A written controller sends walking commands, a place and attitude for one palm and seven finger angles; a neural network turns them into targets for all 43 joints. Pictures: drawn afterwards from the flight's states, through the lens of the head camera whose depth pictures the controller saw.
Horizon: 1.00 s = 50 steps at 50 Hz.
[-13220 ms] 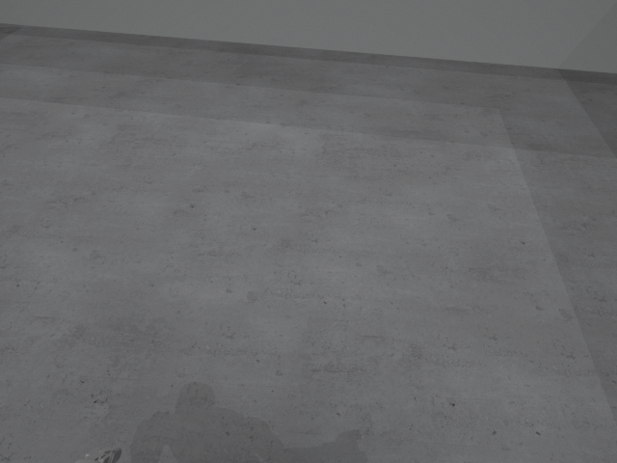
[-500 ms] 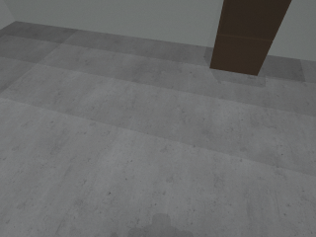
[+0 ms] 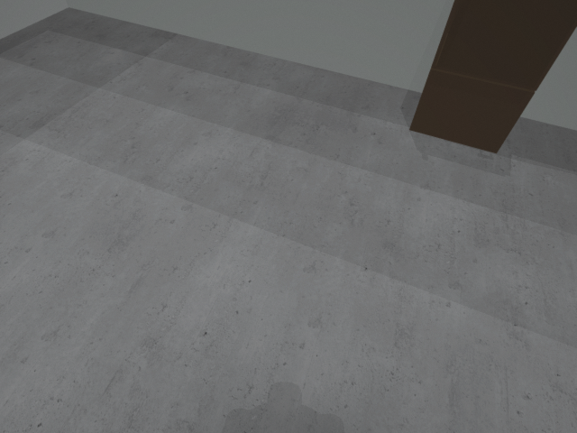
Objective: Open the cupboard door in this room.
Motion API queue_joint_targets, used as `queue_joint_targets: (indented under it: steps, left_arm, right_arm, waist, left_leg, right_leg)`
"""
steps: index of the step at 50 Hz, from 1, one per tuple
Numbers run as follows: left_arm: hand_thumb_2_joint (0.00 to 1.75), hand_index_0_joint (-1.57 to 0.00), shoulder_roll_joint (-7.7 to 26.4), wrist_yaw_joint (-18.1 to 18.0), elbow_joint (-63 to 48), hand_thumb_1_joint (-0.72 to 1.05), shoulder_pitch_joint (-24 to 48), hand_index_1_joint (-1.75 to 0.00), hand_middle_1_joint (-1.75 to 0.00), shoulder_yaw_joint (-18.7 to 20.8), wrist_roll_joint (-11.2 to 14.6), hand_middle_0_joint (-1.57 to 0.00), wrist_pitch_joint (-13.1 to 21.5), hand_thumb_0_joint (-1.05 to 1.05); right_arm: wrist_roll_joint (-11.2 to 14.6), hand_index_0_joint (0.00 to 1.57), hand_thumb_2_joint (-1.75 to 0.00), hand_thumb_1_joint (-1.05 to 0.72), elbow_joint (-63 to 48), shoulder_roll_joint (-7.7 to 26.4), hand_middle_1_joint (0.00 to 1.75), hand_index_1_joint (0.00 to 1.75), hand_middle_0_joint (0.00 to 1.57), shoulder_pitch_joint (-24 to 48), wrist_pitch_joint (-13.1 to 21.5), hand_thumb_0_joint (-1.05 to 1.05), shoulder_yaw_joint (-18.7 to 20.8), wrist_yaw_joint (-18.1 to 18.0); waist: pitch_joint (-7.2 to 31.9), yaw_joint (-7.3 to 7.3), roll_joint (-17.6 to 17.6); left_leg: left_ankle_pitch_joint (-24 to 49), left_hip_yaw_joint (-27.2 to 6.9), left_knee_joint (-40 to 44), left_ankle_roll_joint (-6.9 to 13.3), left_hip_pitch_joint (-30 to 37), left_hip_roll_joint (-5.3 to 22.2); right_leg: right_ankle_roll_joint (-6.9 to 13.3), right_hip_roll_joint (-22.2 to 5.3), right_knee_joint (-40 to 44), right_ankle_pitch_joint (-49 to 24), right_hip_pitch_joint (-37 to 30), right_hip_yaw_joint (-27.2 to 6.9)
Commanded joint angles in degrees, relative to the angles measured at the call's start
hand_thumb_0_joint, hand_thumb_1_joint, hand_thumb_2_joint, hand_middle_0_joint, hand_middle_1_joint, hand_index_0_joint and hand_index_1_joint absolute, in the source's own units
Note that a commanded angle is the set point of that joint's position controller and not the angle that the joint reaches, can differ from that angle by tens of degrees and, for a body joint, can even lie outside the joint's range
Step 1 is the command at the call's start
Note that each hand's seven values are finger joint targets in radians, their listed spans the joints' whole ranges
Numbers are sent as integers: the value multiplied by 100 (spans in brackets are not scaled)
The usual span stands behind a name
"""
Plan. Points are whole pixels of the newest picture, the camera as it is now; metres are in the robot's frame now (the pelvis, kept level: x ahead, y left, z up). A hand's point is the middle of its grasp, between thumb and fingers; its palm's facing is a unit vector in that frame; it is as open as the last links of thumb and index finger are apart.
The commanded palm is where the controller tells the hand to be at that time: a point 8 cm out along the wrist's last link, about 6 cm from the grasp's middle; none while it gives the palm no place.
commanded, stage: stand and wait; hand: left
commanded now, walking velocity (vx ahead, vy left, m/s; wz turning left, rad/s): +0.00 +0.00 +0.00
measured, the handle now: out of the picture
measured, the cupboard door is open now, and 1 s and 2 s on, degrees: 0 0 0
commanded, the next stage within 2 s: turn or walk to find it in 0.30 s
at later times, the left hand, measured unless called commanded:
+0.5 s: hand out of the picture -0.04 +0.16 -0.18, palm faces +0.17 -0.97 -0.18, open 7.4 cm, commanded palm none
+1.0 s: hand out of the picture -0.05 +0.16 -0.17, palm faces +0.11 -0.98 -0.18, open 7.4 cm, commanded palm none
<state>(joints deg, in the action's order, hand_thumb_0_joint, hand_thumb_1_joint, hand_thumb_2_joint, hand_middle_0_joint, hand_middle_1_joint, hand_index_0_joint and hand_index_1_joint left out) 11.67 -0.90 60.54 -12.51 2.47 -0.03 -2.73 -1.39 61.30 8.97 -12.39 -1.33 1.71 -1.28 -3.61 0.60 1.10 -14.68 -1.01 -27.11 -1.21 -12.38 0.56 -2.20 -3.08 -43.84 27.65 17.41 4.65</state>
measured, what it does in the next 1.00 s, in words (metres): steps on the spot: left foot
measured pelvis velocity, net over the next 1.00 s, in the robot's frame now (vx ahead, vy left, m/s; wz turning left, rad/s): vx -0.03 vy -0.01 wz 0.06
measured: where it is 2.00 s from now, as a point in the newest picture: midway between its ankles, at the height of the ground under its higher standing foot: outside the picture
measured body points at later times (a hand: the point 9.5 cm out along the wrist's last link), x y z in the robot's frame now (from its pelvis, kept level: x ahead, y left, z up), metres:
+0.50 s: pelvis -0.02 -0.02 +0.00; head -0.01 +0.00 +0.45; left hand -0.05 +0.21 -0.17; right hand +0.05 -0.25 -0.15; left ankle -0.05 +0.11 -0.74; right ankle -0.02 -0.11 -0.74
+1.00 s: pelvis -0.03 -0.01 +0.01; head -0.02 -0.01 +0.46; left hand -0.05 +0.21 -0.15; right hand -0.03 -0.23 -0.16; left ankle -0.05 +0.11 -0.74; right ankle -0.02 -0.11 -0.74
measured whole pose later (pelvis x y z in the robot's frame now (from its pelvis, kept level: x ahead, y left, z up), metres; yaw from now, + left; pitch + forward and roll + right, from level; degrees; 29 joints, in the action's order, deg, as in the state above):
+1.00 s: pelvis -0.03 -0.01 +0.01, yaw +3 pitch -2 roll +0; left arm 8.6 -1.6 65.7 -15.5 -0.1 -0.1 0.1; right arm -0.6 66.4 7.9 -16.8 0.1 -0.2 -1.8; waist -2.2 0.7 0.0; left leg -13.5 3.3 -22.1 -0.8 -6.7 1.8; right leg 0.9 -1.8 -22.9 12.2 8.9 7.0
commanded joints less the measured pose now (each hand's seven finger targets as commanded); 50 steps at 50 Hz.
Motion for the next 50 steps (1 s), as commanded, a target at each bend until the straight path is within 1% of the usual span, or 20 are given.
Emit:
queue_joint_targets:
  steps: [1, 2, 3, 4, 5, 6, 8, 9, 11, 16, 19, 20, 21, 22, 23, 24, 26, 28, 30, 50]
  left_arm:
    - [90, -20, 279, -24, -341, 90, -252, -30, -30, 49, -17, -20, 237, 0]
    - [90, -20, 304, -33, -236, 90, -500, -30, -30, 37, -26, -20, 273, 0]
    - [90, -20, 438, -61, -174, 90, -683, -30, -30, 42, -49, -20, 326, 0]
    - [90, -20, 822, -108, -152, 90, -681, -30, -30, 95, -99, -20, 365, 0]
    - [90, -20, 1080, -103, -196, 90, -615, -30, -30, 140, -96, -20, 373, 0]
    - [90, -20, 1059, -100, -237, 90, -577, -30, -30, 164, -102, -20, 373, 0]
    - [90, -20, 776, -83, -252, 90, -221, -30, -30, 55, -118, -20, 356, 0]
    - [90, -20, 720, -103, -274, 90, -120, -30, -30, 56, -121, -20, 352, 0]
    - [90, -20, 725, -91, -284, 90, -155, -30, -30, 35, -130, -20, 371, 0]
    - [90, -20, 828, -99, -116, 90, -395, -30, -30, 85, -139, -20, 366, 0]
    - [90, -20, 838, -115, -27, 90, -383, -30, -30, 116, -72, -20, 350, 0]
    - [90, -20, 752, -111, -51, 90, -433, -30, -30, 106, -40, -20, 321, 0]
    - [90, -20, 576, -94, -69, 90, -498, -30, -30, 76, -40, -20, 300, 0]
    - [90, -20, 402, -89, -100, 90, -532, -30, -30, 24, -48, -20, 280, 0]
    - [90, -20, 282, -87, -53, 90, -377, -30, -30, -42, -33, -20, 259, 0]
    - [90, -20, 280, -82, -10, 90, -318, -30, -30, -79, -36, -20, 238, 0]
    - [90, -20, 261, -71, 171, 90, -504, -30, -30, -116, -59, -20, 243, 0]
    - [90, -20, 328, -74, 292, 90, -583, -30, -30, -129, -73, -20, 289, 0]
    - [90, -20, 360, -75, 333, 90, -491, -30, -30, -133, -60, -20, 318, 0]
    - [90, -20, 256, -120, 412, 90, -664, -30, -30, -169, -28, -20, 371, 0]
  right_arm:
    - [19, 20, -90, -90, -344, 1210, 30, 30, 20, -5, 86, 0, 287, -38]
    - [47, 20, -90, -90, -358, 1173, 30, 30, 20, 65, 81, 0, 288, -31]
    - [89, 20, -90, -90, -377, 1014, 30, 30, 20, 27, 97, 0, 272, -11]
    - [130, 20, -90, -90, -436, 714, 30, 30, 20, -18, 105, 0, 228, 22]
    - [109, 20, -90, -90, -550, 593, 30, 30, 20, 138, 42, 0, 191, 29]
    - [61, 20, -90, -90, -569, 716, 30, 30, 20, 330, -53, 0, 230, 18]
    - [69, 20, -90, -90, -376, 635, 30, 30, 20, 169, -72, 0, 223, 39]
    - [72, 20, -90, -90, -300, 560, 30, 30, 20, 35, -70, 0, 212, 54]
    - [85, 20, -90, -90, -239, 516, 30, 30, 20, -14, -78, 0, 186, 67]
    - [91, 20, -90, -90, -263, 465, 30, 30, 20, 130, 12, 0, 104, 54]
    - [101, 20, -90, -90, -161, 538, 30, 30, 20, -49, 95, 0, 76, 35]
    - [94, 20, -90, -90, -144, 654, 30, 30, 20, -79, 134, 0, 83, 35]
    - [64, 20, -90, -90, -155, 820, 30, 30, 20, -37, 165, 0, 106, 17]
    - [54, 20, -90, -90, -186, 962, 30, 30, 20, 0, 167, 0, 122, -6]
    - [60, 20, -90, -90, -133, 947, 30, 30, 20, 92, 183, 0, 110, -46]
    - [74, 20, -90, -90, -100, 932, 30, 30, 20, 124, 170, 0, 93, -61]
    - [78, 20, -90, -90, -82, 804, 30, 30, 20, 243, 170, 0, 56, -78]
    - [91, 20, -90, -90, -30, 649, 30, 30, 20, 104, 174, 0, 33, -70]
    - [90, 20, -90, -90, 41, 552, 30, 30, 20, -81, 147, 0, 5, -69]
    - [91, 20, -90, -90, 369, 449, 30, 30, 20, -733, 274, 0, -74, -73]
  waist:
    - [678, 12, -1024]
    - [772, 109, -907]
    - [898, 143, -477]
    - [844, 107, 554]
    - [475, 172, 1281]
    - [143, 260, 1463]
    - [-142, 5, 731]
    - [-75, -67, 664]
    - [26, -48, 738]
    - [166, 95, 739]
    - [442, -2, 534]
    - [504, -7, 175]
    - [558, 33, -393]
    - [602, 78, -666]
    - [475, 35, -1181]
    - [341, 65, -1318]
    - [193, 153, -993]
    - [167, 92, -452]
    - [46, -14, -136]
    - [-63, 18, -151]
  left_leg:
    - [3040, -1108, 377, 886, 496, 1116]
    - [2613, -968, 162, 703, 344, 941]
    - [2013, -758, -172, 447, 24, 698]
    - [827, -242, -724, 139, -809, 233]
    - [-1157, 34, -1259, -49, -1218, -112]
    - [-1666, -214, -1981, -6, -1169, 50]
    - [-1330, -204, -2602, 25, -1102, 92]
    - [-1236, -110, -2624, 7, -1039, 122]
    - [-1071, 40, -2468, -43, -868, 114]
    - [-847, 302, -1092, -71, -544, 149]
    - [138, 311, 199, -60, 134, 165]
    - [783, 81, 468, 32, 525, 351]
    - [1590, -356, 420, 225, 788, 814]
    - [1825, -638, 419, 428, 709, 1176]
    - [1826, -894, 714, 596, 515, 1292]
    - [1785, -892, 861, 642, 211, 1294]
    - [1452, -583, 769, 496, 15, 1038]
    - [1024, -264, 573, 270, 8, 725]
    - [654, -131, 579, 169, 82, 598]
    - [589, -7, 967, 194, 147, 605]
  right_leg:
    - [-63, 63, 975, -540, -102, -6]
    - [-71, 59, 1673, -1193, -554, 43]
    - [-5, -202, 2251, -1890, -1145, -182]
    - [273, -1075, 2424, -2577, -1706, -1101]
    - [843, -1878, 2715, -2743, -1332, -1764]
    - [1136, -2018, 2911, -2534, -640, -2001]
    - [1197, -1619, 2775, -2803, -360, -1481]
    - [1134, -1507, 2665, -3094, -402, -1229]
    - [1040, -1299, 2630, -3221, -494, -892]
    - [1098, -1258, 2501, -3184, -826, -955]
    - [776, -1190, 1992, -3341, -913, -736]
    - [566, -1017, 1762, -2997, -615, -578]
    - [335, -668, 1559, -2503, -270, -288]
    - [189, -431, 1540, -1890, -210, -102]
    - [50, -289, 1405, -1558, -284, 118]
    - [41, -234, 1351, -1196, -497, 102]
    - [79, -299, 1780, -1519, -741, -23]
    - [172, -470, 2171, -2107, -858, -237]
    - [269, -583, 2389, -1938, -707, -400]
    - [293, -483, 2570, -1870, -851, -392]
